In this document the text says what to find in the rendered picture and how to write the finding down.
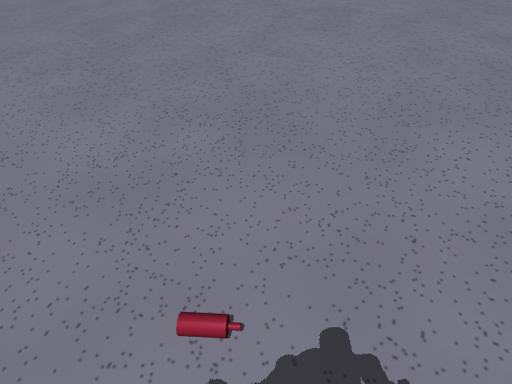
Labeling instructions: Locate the bottle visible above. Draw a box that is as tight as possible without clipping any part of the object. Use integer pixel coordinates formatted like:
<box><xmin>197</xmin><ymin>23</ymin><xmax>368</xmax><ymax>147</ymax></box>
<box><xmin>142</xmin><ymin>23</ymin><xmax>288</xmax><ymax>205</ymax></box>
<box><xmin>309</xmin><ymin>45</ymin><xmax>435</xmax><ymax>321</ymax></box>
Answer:
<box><xmin>176</xmin><ymin>312</ymin><xmax>242</xmax><ymax>338</ymax></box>

